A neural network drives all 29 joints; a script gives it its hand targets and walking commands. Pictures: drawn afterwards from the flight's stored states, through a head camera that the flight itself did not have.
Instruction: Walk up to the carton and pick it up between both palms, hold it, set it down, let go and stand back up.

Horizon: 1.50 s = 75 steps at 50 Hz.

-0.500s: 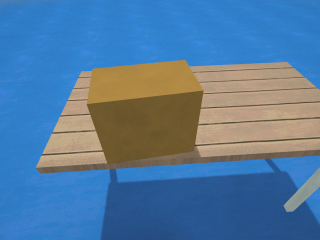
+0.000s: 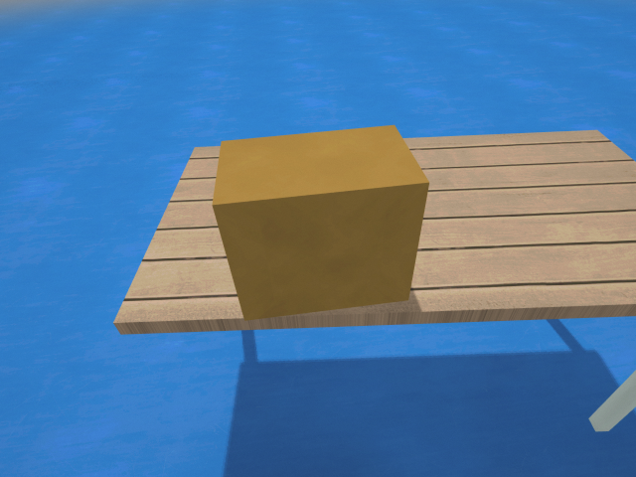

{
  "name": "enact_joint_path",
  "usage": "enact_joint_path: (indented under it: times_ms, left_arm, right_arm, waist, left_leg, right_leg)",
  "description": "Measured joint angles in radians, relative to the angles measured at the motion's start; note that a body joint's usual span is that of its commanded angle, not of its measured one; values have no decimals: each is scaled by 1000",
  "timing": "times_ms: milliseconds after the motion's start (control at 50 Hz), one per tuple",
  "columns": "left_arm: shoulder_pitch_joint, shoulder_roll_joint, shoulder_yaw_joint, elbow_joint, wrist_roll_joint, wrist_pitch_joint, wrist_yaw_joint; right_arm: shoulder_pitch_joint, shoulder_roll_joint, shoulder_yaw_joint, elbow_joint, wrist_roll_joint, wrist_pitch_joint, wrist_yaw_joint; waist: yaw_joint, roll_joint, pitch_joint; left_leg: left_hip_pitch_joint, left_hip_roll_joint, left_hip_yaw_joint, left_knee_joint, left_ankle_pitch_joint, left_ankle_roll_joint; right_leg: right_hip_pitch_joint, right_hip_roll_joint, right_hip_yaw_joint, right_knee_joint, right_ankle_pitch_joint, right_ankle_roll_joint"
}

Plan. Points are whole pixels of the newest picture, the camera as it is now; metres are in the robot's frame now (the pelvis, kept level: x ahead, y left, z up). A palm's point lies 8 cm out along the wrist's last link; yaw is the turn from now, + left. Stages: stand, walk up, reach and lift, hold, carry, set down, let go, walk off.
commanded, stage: walk up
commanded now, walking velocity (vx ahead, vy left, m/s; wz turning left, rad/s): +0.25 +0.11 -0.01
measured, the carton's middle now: (318, 223) +0.58 +0.05 +0.02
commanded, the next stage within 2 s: none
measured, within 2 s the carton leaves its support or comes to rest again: neither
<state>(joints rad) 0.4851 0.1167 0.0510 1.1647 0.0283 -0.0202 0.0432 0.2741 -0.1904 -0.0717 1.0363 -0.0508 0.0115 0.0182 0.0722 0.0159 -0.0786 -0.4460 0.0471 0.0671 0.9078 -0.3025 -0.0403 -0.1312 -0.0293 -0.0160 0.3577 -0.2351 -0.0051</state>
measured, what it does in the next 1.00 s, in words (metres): steps on the spot: left foot, then right foot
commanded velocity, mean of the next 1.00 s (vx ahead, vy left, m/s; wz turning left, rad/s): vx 0.03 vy -0.04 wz -0.04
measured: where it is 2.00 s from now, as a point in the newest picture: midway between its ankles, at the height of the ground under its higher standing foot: outside the picture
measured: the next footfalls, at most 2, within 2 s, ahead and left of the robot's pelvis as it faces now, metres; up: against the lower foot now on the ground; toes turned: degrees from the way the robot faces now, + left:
left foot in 0.18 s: +0.12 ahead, +0.18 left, +0.00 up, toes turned +9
right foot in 0.82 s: +0.11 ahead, -0.10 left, +0.00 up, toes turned -5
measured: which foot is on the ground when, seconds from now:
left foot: up 0.00-0.16, down 0.18-1.00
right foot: down 0.00-0.20, up 0.22-0.80, down 0.82-1.00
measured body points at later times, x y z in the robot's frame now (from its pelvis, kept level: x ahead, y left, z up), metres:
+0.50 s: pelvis +0.07 +0.11 -0.02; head +0.12 +0.13 +0.43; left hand +0.07 +0.32 -0.19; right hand +0.13 -0.12 -0.16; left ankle +0.09 +0.17 -0.75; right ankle +0.04 -0.01 -0.72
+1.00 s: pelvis +0.08 +0.05 -0.01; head +0.10 +0.02 +0.44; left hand +0.18 +0.26 -0.15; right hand +0.08 -0.18 -0.18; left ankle +0.07 +0.17 -0.74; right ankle +0.07 -0.09 -0.75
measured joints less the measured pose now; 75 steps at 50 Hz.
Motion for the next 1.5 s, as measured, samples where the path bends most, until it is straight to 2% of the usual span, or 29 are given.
enact_joint_path:
  times_ms: [80, 180, 220, 260, 360, 460, 560, 620, 660, 720, 760, 820, 880, 940, 1020, 1060, 1100, 1140, 1260, 1300, 1320, 1360, 1420, 1500]
  left_arm:
    - [46, 5, 4, 15, 3, -10, -7]
    - [40, 5, 9, 11, 11, -19, -20]
    - [20, 15, 6, 18, 5, -19, -21]
    - [0, 15, -4, 10, -9, -13, -17]
    - [-100, 10, -18, -26, -23, 27, -12]
    - [-194, 17, -20, -61, -19, 39, 0]
    - [-257, 60, 16, -113, -3, 81, -12]
    - [-295, 93, 37, -148, -2, 90, -25]
    - [-323, 111, 46, -172, -3, 92, -30]
    - [-368, 124, 49, -201, -8, 93, -34]
    - [-396, 120, 42, -215, -12, 91, -39]
    - [-419, 86, 19, -221, -16, 67, -44]
    - [-410, 3, -12, -195, -10, 38, -35]
    - [-351, -29, -24, -176, -4, 23, -14]
    - [-335, -14, -24, -154, 0, 28, -8]
    - [-341, 1, -22, -146, -8, 21, -10]
    - [-335, 20, -16, -136, -16, 16, -12]
    - [-321, 30, -12, -127, -22, 20, -12]
    - [-286, 50, -4, -98, -21, 24, -14]
    - [-272, 63, 3, -93, -12, 40, -20]
    - [-270, 77, 9, -96, 1, 55, -26]
    - [-272, 111, 19, -109, 24, 78, -38]
    - [-275, 154, 31, -144, 26, 70, -53]
    - [-289, 175, 37, -175, 12, 61, -64]
  right_arm:
    - [-39, -26, -12, -34, 17, -10, -2]
    - [-62, -11, -2, -50, 41, -22, -9]
    - [-80, 28, 8, -42, 40, -36, -19]
    - [-89, 65, 27, -54, 39, -51, -29]
    - [-77, 113, 40, -69, 36, -51, -58]
    - [-73, 90, 38, -58, 31, -43, -62]
    - [-43, 54, 19, -57, 27, -23, -95]
    - [-18, 28, 3, -51, 18, -10, -99]
    - [-6, 15, -4, -49, 12, -8, -94]
    - [3, 7, -11, -48, 7, -12, -81]
    - [5, 7, -13, -49, 7, -16, -70]
    - [10, 11, -14, -37, 16, -11, -49]
    - [-14, -19, -15, -22, 24, 4, -32]
    - [-19, -11, -5, -33, 37, 20, -26]
    - [-20, 0, 10, -24, 40, 13, -12]
    - [-26, 12, 17, -4, 41, 9, -19]
    - [-31, 31, 25, 10, 43, 1, -26]
    - [-25, 40, 31, 18, 42, -10, -27]
    - [-24, 51, 34, 42, 41, -13, -38]
    - [-14, 55, 38, 28, 33, -16, -43]
    - [0, 58, 33, 20, 24, -17, -49]
    - [41, 61, 18, 24, 13, -11, -58]
    - [97, 47, -9, 51, 10, 13, -58]
    - [130, 15, -33, 53, 8, 22, -59]
  waist:
    - [8, 17, -7]
    - [18, 19, 25]
    - [14, -43, 64]
    - [13, -91, 94]
    - [-39, -107, 138]
    - [-64, -102, 168]
    - [-90, -65, 175]
    - [-97, -54, 173]
    - [-105, -53, 174]
    - [-118, -57, 179]
    - [-130, -59, 184]
    - [-134, -51, 181]
    - [-141, 61, 203]
    - [-131, 68, 169]
    - [-135, 79, 143]
    - [-122, 58, 147]
    - [-101, 9, 148]
    - [-94, -24, 132]
    - [-67, -69, 129]
    - [-85, -73, 131]
    - [-104, -73, 131]
    - [-131, -74, 131]
    - [-123, -83, 138]
    - [-126, -92, 159]
  left_leg:
    - [-10, 31, -8, -95, 28, -24]
    - [80, 40, 23, -360, 64, -27]
    - [104, 1, 49, -366, 96, 33]
    - [121, -17, 79, -352, 65, 71]
    - [159, -34, 83, -389, 56, 98]
    - [195, -65, 111, -418, 55, 120]
    - [181, -39, 128, -353, 10, 122]
    - [183, -11, 144, -342, 0, 111]
    - [184, 4, 152, -340, -1, 102]
    - [179, 22, 157, -337, 2, 87]
    - [172, 29, 153, -334, 6, 75]
    - [160, 26, 147, -309, -1, 57]
    - [154, 80, 97, -256, -45, 43]
    - [165, 38, 58, -250, -168, 41]
    - [212, 31, 4, -330, -73, 34]
    - [241, 26, -4, -376, 15, 29]
    - [285, 12, 16, -427, 26, 27]
    - [302, 6, 19, -459, 34, 27]
    - [332, -5, 30, -496, 48, 34]
    - [316, -8, 15, -481, 45, 37]
    - [297, -6, -7, -465, 41, 37]
    - [269, -1, -57, -454, 43, 30]
    - [255, 10, -91, -471, 57, 13]
    - [240, 13, -119, -477, 60, -14]
  right_leg:
    - [25, -15, -1, -28, -9, 28]
    - [32, -31, -26, 38, -83, 73]
    - [17, -74, -7, 122, -142, 82]
    - [-15, -88, 18, 197, -204, 58]
    - [-88, -51, -8, 298, -296, 33]
    - [-150, -30, -21, 346, -263, 25]
    - [-297, 3, -40, 704, -303, 67]
    - [-363, 6, -19, 820, -259, 78]
    - [-379, -1, 7, 816, -222, 83]
    - [-361, -21, 38, 702, -177, 85]
    - [-321, -38, 44, 576, -148, 81]
    - [-192, -55, 43, 283, -38, 62]
    - [-120, -2, -1, 192, -50, 51]
    - [-114, -8, 19, 162, -30, 45]
    - [-73, 9, -13, 99, -5, 37]
    - [-58, 10, -21, 95, -5, 36]
    - [-42, -3, -2, 88, -3, 38]
    - [-29, -8, 0, 66, 6, 40]
    - [-7, -16, 11, 37, 21, 47]
    - [-31, -20, -10, 108, -42, 47]
    - [-64, -10, -18, 201, -104, 49]
    - [-138, 12, -23, 391, -145, 54]
    - [-237, 9, -24, 558, -114, 67]
    - [-288, -21, -2, 522, -104, 82]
